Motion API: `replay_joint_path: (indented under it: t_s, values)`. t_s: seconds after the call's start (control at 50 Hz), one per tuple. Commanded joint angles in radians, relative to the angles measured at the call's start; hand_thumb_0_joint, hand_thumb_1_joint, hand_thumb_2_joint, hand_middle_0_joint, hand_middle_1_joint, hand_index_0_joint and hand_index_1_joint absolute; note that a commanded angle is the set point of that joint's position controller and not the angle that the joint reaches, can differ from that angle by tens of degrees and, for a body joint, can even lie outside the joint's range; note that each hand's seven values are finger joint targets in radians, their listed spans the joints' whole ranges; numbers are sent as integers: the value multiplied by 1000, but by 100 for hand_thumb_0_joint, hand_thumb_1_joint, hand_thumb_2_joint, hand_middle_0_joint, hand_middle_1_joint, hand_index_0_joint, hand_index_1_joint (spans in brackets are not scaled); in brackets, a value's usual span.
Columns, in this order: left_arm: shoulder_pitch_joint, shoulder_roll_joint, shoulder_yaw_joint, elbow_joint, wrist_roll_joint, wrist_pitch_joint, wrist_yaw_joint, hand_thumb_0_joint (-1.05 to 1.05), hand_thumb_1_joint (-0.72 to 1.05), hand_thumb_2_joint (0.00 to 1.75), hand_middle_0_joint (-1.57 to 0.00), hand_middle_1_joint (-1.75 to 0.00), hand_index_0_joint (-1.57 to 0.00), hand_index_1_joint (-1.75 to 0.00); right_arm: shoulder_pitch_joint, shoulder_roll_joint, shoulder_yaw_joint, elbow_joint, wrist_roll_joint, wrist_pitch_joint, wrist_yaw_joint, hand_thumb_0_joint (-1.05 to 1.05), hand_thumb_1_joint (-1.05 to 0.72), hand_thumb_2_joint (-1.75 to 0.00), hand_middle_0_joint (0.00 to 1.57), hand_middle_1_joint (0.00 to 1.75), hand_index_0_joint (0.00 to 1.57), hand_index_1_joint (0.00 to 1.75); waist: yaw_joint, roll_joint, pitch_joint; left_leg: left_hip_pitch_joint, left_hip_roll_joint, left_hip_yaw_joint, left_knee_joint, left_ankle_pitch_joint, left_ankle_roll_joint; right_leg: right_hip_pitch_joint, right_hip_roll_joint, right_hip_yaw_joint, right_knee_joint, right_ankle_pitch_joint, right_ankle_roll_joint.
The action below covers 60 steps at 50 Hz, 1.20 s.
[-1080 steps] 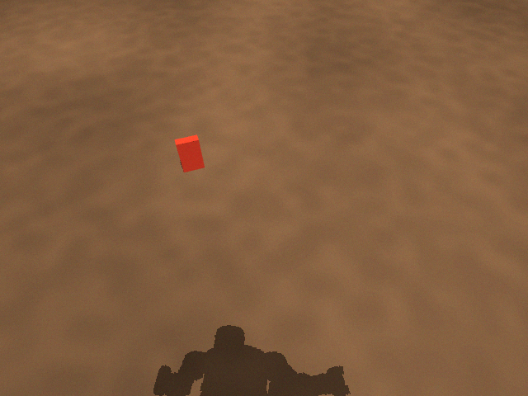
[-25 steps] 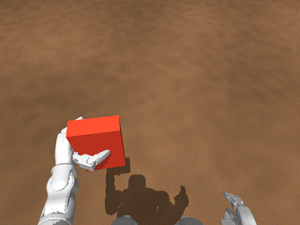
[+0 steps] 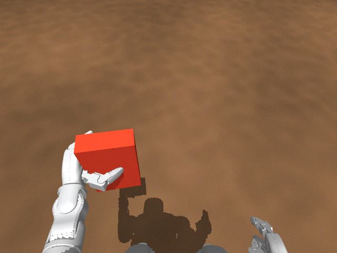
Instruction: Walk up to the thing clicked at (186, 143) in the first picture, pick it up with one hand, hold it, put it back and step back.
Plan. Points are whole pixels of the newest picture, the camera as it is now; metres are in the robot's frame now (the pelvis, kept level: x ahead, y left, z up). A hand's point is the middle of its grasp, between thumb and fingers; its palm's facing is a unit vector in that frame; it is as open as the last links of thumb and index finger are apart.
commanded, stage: hold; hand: left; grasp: from the side
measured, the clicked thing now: (113, 163) +0.31 +0.15 +0.03
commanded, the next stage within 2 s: crouch in 0.02 s
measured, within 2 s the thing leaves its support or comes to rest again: neither
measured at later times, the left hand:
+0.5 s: hand (108, 174) +0.31 +0.18 -0.04, palm faces +0.16 -0.99 +0.00, open 9.0 cm
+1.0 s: hand (118, 197) +0.33 +0.20 -0.30, palm faces +0.22 -0.98 -0.04, open 9.0 cm
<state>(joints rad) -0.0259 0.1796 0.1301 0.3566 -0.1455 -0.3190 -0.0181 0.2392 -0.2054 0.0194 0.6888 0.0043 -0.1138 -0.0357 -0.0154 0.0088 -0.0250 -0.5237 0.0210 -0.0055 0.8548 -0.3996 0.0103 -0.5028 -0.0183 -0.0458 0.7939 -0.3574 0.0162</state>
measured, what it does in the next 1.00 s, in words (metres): lowers itself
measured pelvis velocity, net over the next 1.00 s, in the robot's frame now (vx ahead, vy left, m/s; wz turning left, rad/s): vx -0.05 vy -0.01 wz -0.04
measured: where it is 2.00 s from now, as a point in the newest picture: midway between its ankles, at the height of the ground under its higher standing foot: outside the picture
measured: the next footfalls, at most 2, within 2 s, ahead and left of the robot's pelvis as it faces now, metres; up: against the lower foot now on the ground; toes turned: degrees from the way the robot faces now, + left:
none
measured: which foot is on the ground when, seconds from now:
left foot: down 0.00-1.00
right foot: down 0.00-1.00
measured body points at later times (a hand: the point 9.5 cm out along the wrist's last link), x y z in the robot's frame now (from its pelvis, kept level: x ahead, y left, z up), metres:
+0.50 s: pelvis -0.02 +0.00 -0.04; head +0.07 +0.02 +0.40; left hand +0.30 +0.23 -0.04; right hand +0.12 -0.25 -0.14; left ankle +0.02 +0.11 -0.70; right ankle +0.03 -0.13 -0.70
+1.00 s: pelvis -0.05 -0.01 -0.24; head +0.14 +0.02 +0.16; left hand +0.32 +0.25 -0.29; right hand +0.10 -0.27 -0.38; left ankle +0.02 +0.11 -0.70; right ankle +0.03 -0.13 -0.70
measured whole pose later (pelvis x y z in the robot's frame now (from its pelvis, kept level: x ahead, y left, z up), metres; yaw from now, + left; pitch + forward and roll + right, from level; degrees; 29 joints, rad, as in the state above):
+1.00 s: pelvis -0.05 -0.01 -0.24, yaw -2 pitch +33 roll -4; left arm -0.38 0.26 0.35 0.88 -0.15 -0.79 -0.09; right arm 0.07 -0.25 0.00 0.74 -0.07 -0.09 0.07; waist -0.06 -0.01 -0.18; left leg -1.80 0.02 -0.05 1.90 -0.69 0.00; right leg -1.78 -0.03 -0.06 1.85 -0.65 -0.01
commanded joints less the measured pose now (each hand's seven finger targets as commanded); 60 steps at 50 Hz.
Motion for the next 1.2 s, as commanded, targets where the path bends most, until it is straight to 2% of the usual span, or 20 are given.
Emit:
replay_joint_path:
  t_s: [0.0,0.1,0.16,0.2,0.22,0.24,0.3,0.4,0.5,0.54,0.6,0.68,0.78,0.8,0.88,0.98,1.0,1.04,1.08,1.18]
  values:
    - [-380,135,65,-384,-47,-142,5,0,8,126,-132,-149,-134,-148,-49,-130,-50,-133,2,-51,-10,0,-92,-91,20,30,20,30,-7,76,-304,131,-17,-20,-150,184,-12,118,26,-2,-91,196,-31]
    - [-381,115,47,-340,-49,-123,-1,0,10,127,-132,-147,-134,-148,-40,-131,-50,-121,2,-52,-15,0,-93,-91,20,30,20,30,-23,48,-292,135,-14,-23,-147,198,-9,113,27,-5,-97,211,-29]
    - [-400,97,38,-314,-53,-123,-2,0,15,119,-133,-142,-135,-141,-57,-127,-46,-121,2,-54,-11,0,-89,-90,20,30,20,30,-13,41,-229,84,-13,-29,-165,111,-8,84,28,-10,-106,134,-30]
    - [-381,103,71,-233,-50,-127,4,0,15,121,-135,-143,-137,-143,-57,-136,-54,-115,0,-55,-5,0,-89,-90,20,30,20,30,-10,16,-212,58,-9,-34,-158,86,-6,57,27,-14,-94,113,-29]
    - [-385,73,33,-212,-44,-134,2,0,16,122,-135,-143,-138,-143,-64,-133,-54,-122,0,-54,-1,0,-88,-90,20,30,20,30,-20,12,-185,36,-11,-29,-155,63,-4,38,26,-13,-93,94,-30]
    - [-372,103,78,-181,-42,-144,4,0,15,122,-135,-144,-138,-143,-62,-136,-59,-118,-3,-53,4,0,-88,-90,20,30,20,30,-9,5,-187,12,-11,-33,-146,46,-3,24,25,-13,-83,79,-30]
    - [-395,82,64,-110,-33,-189,-6,0,13,122,-136,-145,-139,-144,-66,-143,-69,-108,-10,-56,18,0,-89,-90,20,30,20,30,-22,-5,-173,-39,-3,-52,-111,-7,-3,-54,24,-13,-25,42,-30]
    - [-452,133,125,-53,-35,-302,-22,0,12,124,-136,-146,-138,-146,-45,-147,-80,-101,-23,-56,37,0,-89,-90,20,30,20,30,-20,33,-339,-128,-22,-32,52,58,-4,-156,20,2,108,90,-37]
    - [-511,174,185,6,-64,-448,-51,0,5,120,-134,-144,-136,-144,-51,-160,-82,-108,-36,-66,55,0,-92,-91,20,30,20,30,-29,78,-472,-326,-30,-47,255,-8,-5,-382,25,1,313,17,-45]
    - [-514,150,137,72,-62,-484,-67,0,5,121,-134,-144,-136,-144,-36,-185,-96,-80,-41,-64,56,0,-92,-91,20,30,20,30,-46,96,-504,-393,-28,-55,333,-35,-5,-504,28,2,394,-20,-49]
    - [-556,175,122,59,-52,-531,-82,0,6,118,-133,-140,-134,-140,-36,-201,-97,-81,-48,-61,58,0,-91,-91,20,30,20,30,-46,137,-615,-439,-24,-65,435,19,-8,-617,30,1,495,1,-54]
    - [-547,232,190,69,-70,-549,-90,0,4,121,-136,-142,-137,-143,-41,-224,-101,-71,-47,-44,62,0,-92,-91,20,30,20,30,-10,158,-697,-515,-26,-68,532,77,-15,-709,32,0,605,16,-60]
    - [-504,205,219,159,-75,-552,-57,0,3,128,-138,-146,-138,-147,-42,-236,-100,-55,-56,-16,76,0,-93,-91,20,30,20,30,-20,108,-769,-640,-34,-73,669,144,-6,-795,32,-7,736,65,-60]
    - [-545,247,259,106,-77,-565,-50,0,5,128,-138,-146,-138,-147,-39,-236,-102,-48,-58,-13,78,0,-93,-91,20,30,20,30,-10,106,-793,-664,-35,-68,695,147,-1,-796,34,-3,754,77,-58]
    - [-630,248,246,184,-60,-588,-56,0,4,130,-136,-147,-137,-148,-50,-232,-102,-16,-67,-8,88,0,-93,-91,20,30,20,30,-66,46,-774,-853,-33,-56,808,30,13,-856,29,30,814,19,-46]
    - [-748,360,312,275,-32,-625,-72,0,7,129,-134,-145,-135,-146,-59,-242,-90,5,-88,2,96,0,-93,-91,20,30,20,30,-59,92,-825,-942,-30,-47,923,-26,5,-963,27,30,925,-51,-51]
    - [-764,335,304,301,-36,-627,-77,0,8,129,-134,-145,-135,-146,-60,-242,-83,5,-92,3,98,0,-93,-91,20,30,20,30,-66,109,-823,-936,-29,-48,936,-15,2,-998,27,19,953,-46,-54]
    - [-785,399,358,272,-32,-636,-71,0,8,130,-136,-147,-137,-148,-54,-242,-75,5,-101,10,101,0,-94,-92,20,30,20,30,-41,148,-881,-946,-31,-39,962,-7,-4,-997,27,20,989,-48,-56]
    - [-788,360,339,302,-30,-631,-76,0,5,132,-136,-148,-137,-150,-57,-251,-72,-5,-103,14,107,0,-94,-92,20,30,20,30,-52,205,-879,-913,-30,-48,958,-16,-14,-1083,30,-14,1036,-66,-66]
    - [-839,403,349,337,-22,-619,-103,0,1,128,-134,-146,-135,-147,-77,-261,-63,5,-102,22,103,0,-94,-92,20,30,20,30,-73,221,-828,-1025,-29,-42,1013,-154,-14,-1176,29,-32,1106,-147,-64]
